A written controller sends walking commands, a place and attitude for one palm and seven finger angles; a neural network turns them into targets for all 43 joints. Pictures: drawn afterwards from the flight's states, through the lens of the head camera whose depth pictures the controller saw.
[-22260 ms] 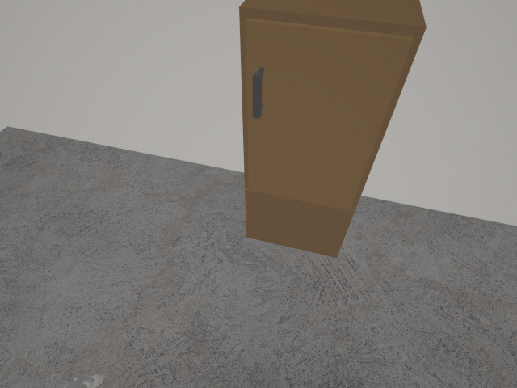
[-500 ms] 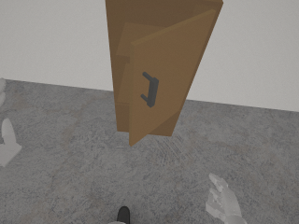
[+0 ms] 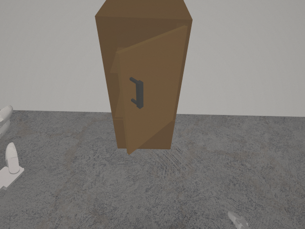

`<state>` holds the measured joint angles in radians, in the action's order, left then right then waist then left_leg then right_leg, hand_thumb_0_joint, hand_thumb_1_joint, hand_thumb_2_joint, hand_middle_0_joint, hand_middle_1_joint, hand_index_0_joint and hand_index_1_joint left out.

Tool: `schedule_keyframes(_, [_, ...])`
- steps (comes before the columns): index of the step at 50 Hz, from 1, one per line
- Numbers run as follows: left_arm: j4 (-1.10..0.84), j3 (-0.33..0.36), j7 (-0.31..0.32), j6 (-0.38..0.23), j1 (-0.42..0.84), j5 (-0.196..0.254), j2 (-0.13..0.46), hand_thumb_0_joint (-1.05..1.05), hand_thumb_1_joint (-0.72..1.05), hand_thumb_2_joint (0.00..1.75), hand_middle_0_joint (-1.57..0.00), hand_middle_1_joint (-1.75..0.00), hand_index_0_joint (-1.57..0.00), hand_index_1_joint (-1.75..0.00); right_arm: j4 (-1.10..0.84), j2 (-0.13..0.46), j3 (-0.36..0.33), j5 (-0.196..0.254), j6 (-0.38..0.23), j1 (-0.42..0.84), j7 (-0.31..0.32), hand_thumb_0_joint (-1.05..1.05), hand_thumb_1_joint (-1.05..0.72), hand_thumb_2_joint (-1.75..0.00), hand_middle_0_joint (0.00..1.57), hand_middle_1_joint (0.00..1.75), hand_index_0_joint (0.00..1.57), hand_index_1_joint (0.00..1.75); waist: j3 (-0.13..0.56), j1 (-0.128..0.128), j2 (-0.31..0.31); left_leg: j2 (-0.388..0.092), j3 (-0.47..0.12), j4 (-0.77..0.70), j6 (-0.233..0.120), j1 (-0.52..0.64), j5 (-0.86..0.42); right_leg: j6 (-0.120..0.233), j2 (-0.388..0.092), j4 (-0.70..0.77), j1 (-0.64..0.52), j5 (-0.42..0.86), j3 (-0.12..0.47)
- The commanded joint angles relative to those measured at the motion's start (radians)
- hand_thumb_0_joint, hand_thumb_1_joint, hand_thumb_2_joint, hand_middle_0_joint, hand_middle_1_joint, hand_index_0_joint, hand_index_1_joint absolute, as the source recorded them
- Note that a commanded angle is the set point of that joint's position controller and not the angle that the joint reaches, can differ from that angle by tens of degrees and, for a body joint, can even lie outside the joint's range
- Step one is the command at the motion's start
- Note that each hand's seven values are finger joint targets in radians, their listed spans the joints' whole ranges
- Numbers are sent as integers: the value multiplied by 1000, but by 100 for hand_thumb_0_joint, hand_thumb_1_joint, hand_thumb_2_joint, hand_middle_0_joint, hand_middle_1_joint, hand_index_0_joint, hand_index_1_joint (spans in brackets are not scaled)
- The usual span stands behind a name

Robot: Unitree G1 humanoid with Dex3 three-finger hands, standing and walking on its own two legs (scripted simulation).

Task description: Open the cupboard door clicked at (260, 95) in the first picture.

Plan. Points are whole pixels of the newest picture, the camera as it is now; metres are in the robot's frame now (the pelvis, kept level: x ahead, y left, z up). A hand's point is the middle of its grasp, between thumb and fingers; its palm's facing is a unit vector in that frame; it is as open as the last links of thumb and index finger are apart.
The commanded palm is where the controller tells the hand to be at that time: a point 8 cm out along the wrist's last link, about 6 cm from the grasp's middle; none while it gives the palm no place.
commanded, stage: stop stepping back and stand still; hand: left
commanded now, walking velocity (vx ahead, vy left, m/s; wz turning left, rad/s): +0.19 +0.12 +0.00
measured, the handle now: (136, 92) +0.60 +0.09 +0.03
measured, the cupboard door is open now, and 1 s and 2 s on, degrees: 46 46 46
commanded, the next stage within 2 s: let the arm hang, fingers relaxed in 0.18 s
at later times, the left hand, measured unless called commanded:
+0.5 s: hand out of the picture +0.09 +0.23 -0.13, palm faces +0.06 -0.96 -0.28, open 7.4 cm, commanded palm none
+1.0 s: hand out of the picture -0.11 +0.21 -0.17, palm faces +0.09 -0.97 -0.24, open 7.3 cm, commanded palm none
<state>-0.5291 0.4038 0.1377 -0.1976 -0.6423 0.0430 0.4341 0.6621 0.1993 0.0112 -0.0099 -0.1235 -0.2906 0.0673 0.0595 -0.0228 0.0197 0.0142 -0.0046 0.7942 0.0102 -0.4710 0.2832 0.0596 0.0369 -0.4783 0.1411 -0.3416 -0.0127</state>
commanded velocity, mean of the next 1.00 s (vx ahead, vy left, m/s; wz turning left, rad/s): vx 0.01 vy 0.01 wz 0.00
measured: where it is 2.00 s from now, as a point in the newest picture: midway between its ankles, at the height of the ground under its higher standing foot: outside the picture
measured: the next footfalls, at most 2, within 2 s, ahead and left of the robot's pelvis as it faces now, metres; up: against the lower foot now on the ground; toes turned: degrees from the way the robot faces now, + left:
left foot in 0.14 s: +0.05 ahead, +0.14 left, +0.00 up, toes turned +5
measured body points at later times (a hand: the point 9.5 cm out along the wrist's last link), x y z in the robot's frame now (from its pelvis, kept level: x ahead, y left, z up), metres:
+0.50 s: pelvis -0.03 +0.02 -0.01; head -0.03 +0.00 +0.44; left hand +0.09 +0.28 -0.11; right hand +0.12 -0.21 -0.14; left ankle +0.01 +0.14 -0.74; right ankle -0.05 -0.09 -0.74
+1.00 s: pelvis -0.04 +0.03 +0.00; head -0.02 +0.02 +0.45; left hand -0.11 +0.26 -0.15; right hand -0.05 -0.20 -0.16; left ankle +0.01 +0.14 -0.74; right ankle -0.05 -0.09 -0.74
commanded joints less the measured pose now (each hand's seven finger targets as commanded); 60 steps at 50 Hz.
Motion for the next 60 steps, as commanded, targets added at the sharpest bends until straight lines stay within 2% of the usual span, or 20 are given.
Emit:
schedule_keyframes(1, [-42,121,34,-74,227,-17,158,0,90,90,-20,-30,-20,-30,-128,117,-42,5,-67,125,20,0,-90,-90,20,30,20,30,-107,1,23,-75,10,-18,-24,9,47,97,-287,210,138,28,217])
schedule_keyframes(4, [0,79,38,-62,246,-18,125,0,90,90,-20,-30,-20,-30,-129,124,-47,6,-82,129,34,0,-90,-90,20,30,20,30,-79,16,35,-29,76,-277,-48,221,-4,41,-223,152,152,27,170])
schedule_keyframes(8, [-78,87,28,-63,206,-5,137,0,90,90,-20,-30,-20,-30,-164,157,-66,21,-73,145,27,0,-90,-90,20,30,20,30,3,28,4,-122,-29,-313,-79,338,-319,-61,-114,1,86,351,91])
schedule_keyframes(9, [-117,111,25,-66,192,-15,160,0,90,90,-20,-30,-20,-30,-160,136,-48,12,-71,141,23,0,-90,-90,20,30,20,30,15,18,-87,-110,-25,-326,-84,338,-390,-60,-98,-32,90,383,54])
schedule_keyframes(10, [-154,113,22,-71,198,-15,160,0,90,90,-20,-30,-20,-30,-164,132,-44,11,-72,146,17,0,-90,-90,20,30,20,30,25,23,-119,-120,-46,-339,-80,327,-405,-62,-83,-43,83,333,37])
schedule_keyframes(13, [-171,135,26,-75,178,-14,170,0,90,90,-20,-30,-20,-30,-172,128,-44,11,-78,150,16,0,-90,-90,20,30,20,30,30,25,-87,-126,-49,-338,-68,303,-435,-61,-68,-25,51,331,23])
schedule_keyframes(14, [657,-294,-111,107,204,-95,-64,0,90,90,-20,-30,-20,-30,65,292,-101,7,-63,171,-64,0,-90,-90,20,30,20,30,-24,-14,-89,-131,-46,-213,-72,215,-545,-54,-133,-171,149,452,-15])
schedule_keyframes(15, [691,-289,-127,190,180,-79,-115,0,90,90,-20,-30,-20,-30,55,205,-91,11,12,112,-67,0,-90,-90,20,30,20,30,30,17,-86,-133,-50,-245,-71,211,-504,-54,-115,-153,126,310,8])
schedule_keyframes(16, [735,-313,-131,207,195,-79,-146,0,90,90,-20,-30,-20,-30,53,183,-71,-1,35,118,-65,0,-90,-90,20,30,20,30,33,25,-78,-169,-95,-272,-91,152,-359,-56,-100,-163,133,137,-8])
schedule_keyframes(18, [838,-317,-138,206,251,-80,-114,0,90,90,-20,-30,-20,-30,50,184,-50,-15,62,137,-63,0,-90,-90,20,30,20,30,15,41,25,-172,-157,-320,-111,87,-253,-56,-91,-115,85,64,-9])
schedule_keyframes(20, [963,-316,-137,192,311,-82,-62,0,90,90,-20,-30,-20,-30,76,171,-45,-18,76,156,-63,0,-90,-90,20,30,20,30,11,40,214,-96,-83,-244,-68,107,-239,-26,-152,-3,52,213,67])
schedule_keyframes(21, [1033,-320,-135,186,352,-79,-42,0,90,90,-20,-30,-20,-30,99,176,-47,-17,85,158,-63,0,-90,-90,20,30,20,30,8,25,259,-63,-44,-215,-48,158,-219,0,-201,46,83,271,101])
schedule_keyframes(23, [1150,-339,-126,191,412,-69,-37,0,90,90,-20,-30,-20,-30,146,159,-45,-23,109,150,-63,0,-90,-90,20,30,20,30,-38,4,122,-53,-24,-234,-34,226,-226,24,-218,63,132,293,98])
schedule_keyframes(26, [1321,-364,-117,197,402,-57,-77,0,90,90,-20,-30,-20,-30,226,131,-26,-21,121,139,-57,0,-90,-90,20,30,20,30,-45,12,-111,-96,-71,-353,-44,266,-297,-25,-145,55,85,197,53])
schedule_keyframes(28, [1418,-370,-116,196,371,-54,-92,0,90,90,-20,-30,-20,-30,271,119,-23,-15,125,132,-50,0,-90,-90,20,30,20,30,-58,18,-108,-99,-78,-381,-44,259,-227,-26,-139,101,58,140,49])
schedule_keyframes(30, [1485,-362,-115,198,341,-54,-119,0,90,90,-20,-30,-20,-30,307,101,-26,-17,131,107,-43,0,-90,-90,20,30,20,30,-68,18,-191,-98,-85,-412,-45,252,-133,-15,-134,130,51,90,47])
schedule_keyframes(34, [1584,-372,-118,198,311,-52,-133,0,90,90,-20,-30,-20,-30,370,95,-30,-12,138,45,-37,0,-90,-90,20,30,20,30,-90,13,-98,-106,-97,-451,-46,259,-49,-11,-128,160,65,40,27])
schedule_keyframes(39, [1650,-377,-115,197,278,-50,-141,0,90,90,-20,-30,-20,-30,418,95,-36,-9,136,1,-32,0,-90,-90,20,30,20,30,-107,14,-44,-111,-101,-465,-52,276,-52,-9,-129,161,78,26,13])
schedule_keyframes(47, [1673,-372,-109,198,258,-52,-140,0,90,90,-20,-30,-20,-30,445,86,-41,-10,139,-31,-34,0,-90,-90,20,30,20,30,-149,16,-27,-103,-99,-479,-51,246,11,-3,-128,159,115,-48,17])
schedule_keyframes(60, [1648,-370,-103,190,306,-52,-159,0,90,90,-20,-30,-20,-30,457,39,-36,-14,132,-19,-39,0,-90,-90,20,30,20,30,-170,12,-14,-93,-66,-445,-37,254,-121,-8,-147,168,118,22,28])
